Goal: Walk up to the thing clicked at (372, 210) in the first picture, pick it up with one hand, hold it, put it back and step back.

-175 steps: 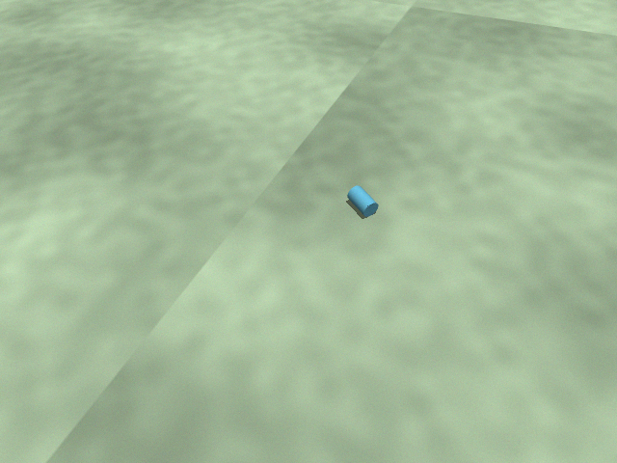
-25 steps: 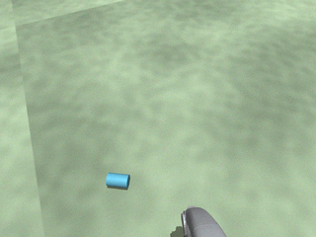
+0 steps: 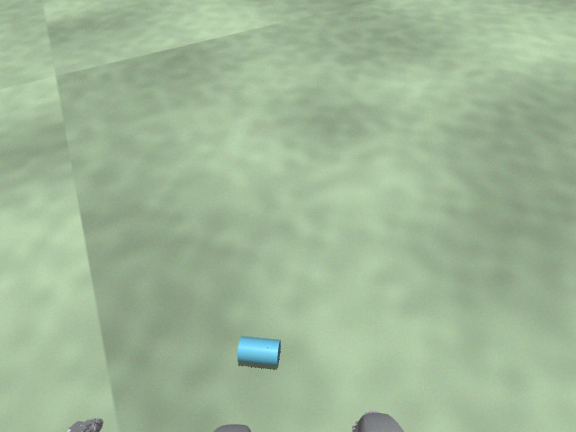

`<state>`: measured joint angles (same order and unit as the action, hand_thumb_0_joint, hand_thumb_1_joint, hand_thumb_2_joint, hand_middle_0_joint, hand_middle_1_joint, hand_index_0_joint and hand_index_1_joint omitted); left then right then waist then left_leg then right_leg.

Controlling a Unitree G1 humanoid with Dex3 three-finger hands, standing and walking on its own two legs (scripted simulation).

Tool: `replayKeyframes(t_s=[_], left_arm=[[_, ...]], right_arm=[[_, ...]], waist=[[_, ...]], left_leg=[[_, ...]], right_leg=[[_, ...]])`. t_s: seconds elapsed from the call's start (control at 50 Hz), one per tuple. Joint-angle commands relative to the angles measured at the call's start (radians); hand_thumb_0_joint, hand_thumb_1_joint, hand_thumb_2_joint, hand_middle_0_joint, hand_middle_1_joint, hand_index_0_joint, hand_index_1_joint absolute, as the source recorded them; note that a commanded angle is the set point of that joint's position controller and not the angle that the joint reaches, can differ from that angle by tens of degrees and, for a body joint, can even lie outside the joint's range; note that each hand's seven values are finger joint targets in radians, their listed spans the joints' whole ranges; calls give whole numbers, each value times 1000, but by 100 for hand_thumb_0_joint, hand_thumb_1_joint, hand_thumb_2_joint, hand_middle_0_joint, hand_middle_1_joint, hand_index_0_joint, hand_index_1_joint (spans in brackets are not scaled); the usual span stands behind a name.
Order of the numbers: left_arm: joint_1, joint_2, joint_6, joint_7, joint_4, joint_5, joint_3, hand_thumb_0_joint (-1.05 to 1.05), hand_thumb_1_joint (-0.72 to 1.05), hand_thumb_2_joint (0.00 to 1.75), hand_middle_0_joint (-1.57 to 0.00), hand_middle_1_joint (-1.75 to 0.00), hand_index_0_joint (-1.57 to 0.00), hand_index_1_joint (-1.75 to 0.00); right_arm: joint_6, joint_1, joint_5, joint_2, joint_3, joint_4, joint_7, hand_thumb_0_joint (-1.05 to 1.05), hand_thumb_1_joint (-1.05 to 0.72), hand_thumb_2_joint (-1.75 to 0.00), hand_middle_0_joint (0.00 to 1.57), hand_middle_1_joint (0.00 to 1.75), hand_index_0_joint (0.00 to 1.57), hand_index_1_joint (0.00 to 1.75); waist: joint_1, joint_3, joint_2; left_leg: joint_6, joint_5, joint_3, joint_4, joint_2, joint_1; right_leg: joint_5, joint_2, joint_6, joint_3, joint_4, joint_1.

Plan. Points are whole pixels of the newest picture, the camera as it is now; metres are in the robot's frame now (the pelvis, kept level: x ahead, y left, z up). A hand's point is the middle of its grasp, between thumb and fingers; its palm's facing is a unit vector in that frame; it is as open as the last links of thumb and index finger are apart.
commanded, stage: walk up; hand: left
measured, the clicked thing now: (259, 350) +0.47 +0.16 -0.69
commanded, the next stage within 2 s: none
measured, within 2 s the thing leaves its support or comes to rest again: neither
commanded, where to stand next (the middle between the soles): +0.13 -0.08 m, yaw -1 degrees
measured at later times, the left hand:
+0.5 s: hand out of the picture +0.10 +0.20 -0.14, palm faces -0.08 -0.93 -0.37, open 7.4 cm
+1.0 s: hand out of the picture +0.12 +0.18 -0.12, palm faces -0.05 -0.90 -0.43, open 7.4 cm
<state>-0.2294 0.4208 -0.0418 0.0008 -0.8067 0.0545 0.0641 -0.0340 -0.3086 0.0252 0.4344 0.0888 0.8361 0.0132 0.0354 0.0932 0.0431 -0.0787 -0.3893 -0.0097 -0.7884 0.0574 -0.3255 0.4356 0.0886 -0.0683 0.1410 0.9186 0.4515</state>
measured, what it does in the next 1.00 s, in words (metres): steps on the spot: right foot, then left foot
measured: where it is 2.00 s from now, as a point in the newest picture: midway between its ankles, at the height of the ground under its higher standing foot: outside the picture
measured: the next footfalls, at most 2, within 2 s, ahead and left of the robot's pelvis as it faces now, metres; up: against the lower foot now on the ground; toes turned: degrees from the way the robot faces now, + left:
right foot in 0.38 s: +0.07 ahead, -0.22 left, +0.00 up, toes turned -2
left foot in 0.66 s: +0.12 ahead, +0.04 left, +0.00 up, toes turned -1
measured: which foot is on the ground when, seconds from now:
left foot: down 0.00-0.40, up 0.42-0.64, down 0.66-1.00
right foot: up 0.00-0.36, down 0.38-1.00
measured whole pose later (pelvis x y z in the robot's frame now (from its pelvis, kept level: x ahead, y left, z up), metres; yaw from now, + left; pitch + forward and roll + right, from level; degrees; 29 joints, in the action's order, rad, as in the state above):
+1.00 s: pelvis +0.02 -0.09 +0.01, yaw -1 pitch -3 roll +1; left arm -0.13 0.37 0.03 0.02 -0.96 0.02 0.01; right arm 0.00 -0.10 0.01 0.42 0.05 0.93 -0.01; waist 0.00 0.12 -0.03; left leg 0.01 -0.29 0.00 -0.74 0.00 -0.39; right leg 0.41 0.04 0.01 0.00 0.80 0.34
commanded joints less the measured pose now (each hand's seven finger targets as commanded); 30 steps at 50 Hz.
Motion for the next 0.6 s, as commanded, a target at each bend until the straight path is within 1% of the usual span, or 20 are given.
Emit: replayKeyframes(t_s=[0.0,0.02,0.04,0.06,0.08,0.12,0.18,0.2,0.26,0.3,0.34,0.36,0.38,0.4,0.42,0.44,0.46,0.48,0.52,0.58], left_arm=[[72,228,-23,-4,116,16,74,0,90,90,-20,-30,-20,-30],[80,260,-19,-8,90,9,95,0,90,90,-20,-30,-20,-30],[34,247,-22,-16,56,-4,106,0,90,90,-20,-30,-20,-30],[-30,234,-27,-27,39,-13,108,0,90,90,-20,-30,-20,-30],[-31,233,-37,-39,39,-9,113,0,90,90,-20,-30,-20,-30],[-17,216,-49,-60,48,-7,120,0,90,90,-20,-30,-20,-30],[-6,217,-44,-73,54,-7,116,0,90,90,-20,-30,-20,-30],[14,220,-41,-75,54,-7,115,0,90,90,-20,-30,-20,-30],[63,213,-28,-79,68,-12,104,0,90,90,-20,-30,-20,-30],[21,201,-13,-74,45,-19,102,0,90,90,-20,-30,-20,-30],[-105,185,2,-63,-24,-21,109,0,90,90,-20,-30,-20,-30],[-179,216,12,-51,-62,-13,125,0,90,90,-20,-30,-20,-30],[-224,294,19,-39,-58,0,145,0,90,90,-20,-30,-20,-30],[-156,356,26,-33,-11,-3,141,0,90,90,-20,-30,-20,-30],[-82,395,24,-35,14,-6,136,0,90,90,-20,-30,-20,-30],[-61,361,21,-34,26,-16,133,0,90,90,-20,-30,-20,-30],[-40,302,26,-27,25,-24,114,0,90,90,-20,-30,-20,-30],[-10,267,35,-17,26,-23,99,0,90,90,-20,-30,-20,-30],[8,240,56,-4,12,-29,86,0,90,90,-20,-30,-20,-30],[29,227,74,8,4,-41,61,0,90,90,-20,-30,-20,-30]], right_arm=[[-37,-56,-1,463,118,-54,76,0,-90,-90,20,30,20,30],[-45,-11,5,413,111,-54,82,0,-90,-90,20,30,20,30],[-50,-7,8,367,98,-49,89,0,-90,-90,20,30,20,30],[-54,-10,11,343,86,-39,94,0,-90,-90,20,30,20,30],[-57,-50,5,335,85,-29,96,0,-90,-90,20,30,20,30],[-61,-83,5,337,87,-9,95,0,-90,-90,20,30,20,30],[-63,-72,10,335,85,-24,92,0,-90,-90,20,30,20,30],[-62,-88,13,333,83,-23,88,0,-90,-90,20,30,20,30],[-62,-96,15,356,84,-37,82,0,-90,-90,20,30,20,30],[-56,-45,16,356,72,-46,71,0,-90,-90,20,30,20,30],[-41,-1,14,327,52,-53,59,0,-90,-90,20,30,20,30],[-31,-46,13,259,29,-42,56,0,-90,-90,20,30,20,30],[-28,-63,2,175,-3,-54,58,0,-90,-90,20,30,20,30],[-27,-19,-22,150,-14,-85,70,0,-90,-90,20,30,20,30],[-25,41,-17,245,21,-80,83,0,-90,-90,20,30,20,30],[-30,44,-16,272,29,-59,83,0,-90,-90,20,30,20,30],[-32,14,-29,268,22,-26,73,0,-90,-90,20,30,20,30],[-35,-34,-37,242,14,3,64,0,-90,-90,20,30,20,30],[-38,-82,-43,202,-3,37,52,0,-90,-90,20,30,20,30],[-35,-30,-34,169,-13,33,35,0,-90,-90,20,30,20,30]], waist=[[-58,88,-191],[-38,107,-110],[-18,86,-124],[6,60,-156],[-8,49,-171],[-24,19,-250],[-23,-21,-292],[-41,-22,-292],[-60,-40,-325],[-30,-62,-326],[38,-95,-255],[59,-128,-98],[95,-117,128],[76,-68,286],[58,-48,210],[48,-13,156],[19,8,87],[-15,-1,98],[-31,-60,138],[-36,-87,135]], left_leg=[[387,-193,816,568,547,-101],[381,-98,660,480,483,-79],[328,-22,477,412,374,-41],[283,61,349,375,300,1],[248,48,304,365,260,-9],[222,-34,287,388,230,18],[248,-20,234,353,231,111],[257,-8,219,342,226,124],[300,125,209,309,286,124],[287,215,146,243,265,46],[239,267,44,95,192,-76],[199,221,-8,-126,125,-140],[147,48,-39,-336,50,-301],[116,-266,7,-398,-72,-449],[117,-301,74,-447,-35,-400],[118,-267,86,-430,-3,-367],[119,-215,95,-426,4,-355],[124,-179,83,-384,7,-332],[115,-92,45,-245,2,-230],[113,-51,-1,-52,0,-98]], right_leg=[[133,-66,41,62,381,295],[65,-37,58,88,403,291],[15,-51,59,97,421,275],[-24,-65,59,80,408,272],[-51,-69,59,60,393,247],[-80,-80,72,47,369,221],[-66,-61,86,25,275,240],[-46,-56,90,2,228,232],[65,-4,82,-62,70,157],[114,-18,61,-116,-67,3],[-39,-85,48,-230,-263,-219],[-59,-106,50,-205,-321,-342],[-11,14,-2,53,-398,-372],[1,193,-104,433,-560,-295],[-3,276,-226,536,-599,-214],[-11,260,-226,456,-572,-159],[-141,182,-198,303,-487,-172],[-255,143,-173,202,-411,-186],[-449,132,-163,130,-352,-183],[-702,171,-173,91,-298,-149]])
